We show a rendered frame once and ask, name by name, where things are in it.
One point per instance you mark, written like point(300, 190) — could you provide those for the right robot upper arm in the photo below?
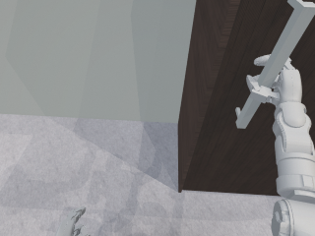
point(293, 218)

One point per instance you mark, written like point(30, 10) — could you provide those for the robot left hand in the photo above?
point(67, 226)

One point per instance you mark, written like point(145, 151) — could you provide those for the handle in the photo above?
point(295, 27)

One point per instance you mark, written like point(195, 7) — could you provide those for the robot right forearm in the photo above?
point(295, 153)

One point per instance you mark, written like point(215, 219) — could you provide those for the wardrobe door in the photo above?
point(227, 159)

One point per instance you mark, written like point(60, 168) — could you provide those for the robot right hand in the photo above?
point(287, 84)

